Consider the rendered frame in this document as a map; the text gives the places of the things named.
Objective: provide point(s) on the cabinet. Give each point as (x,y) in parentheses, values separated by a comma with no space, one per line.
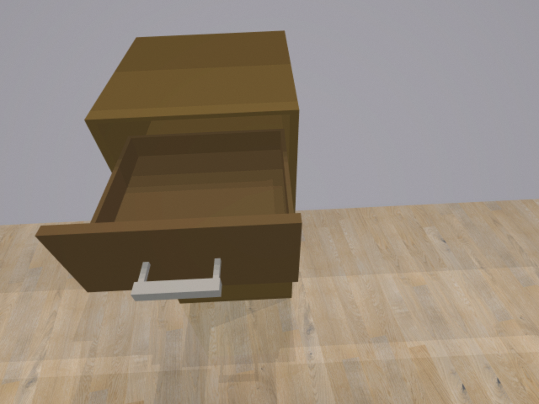
(202,83)

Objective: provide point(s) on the drawer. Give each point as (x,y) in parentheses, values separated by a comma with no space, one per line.
(178,201)

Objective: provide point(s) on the handle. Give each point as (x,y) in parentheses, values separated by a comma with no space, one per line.
(176,289)

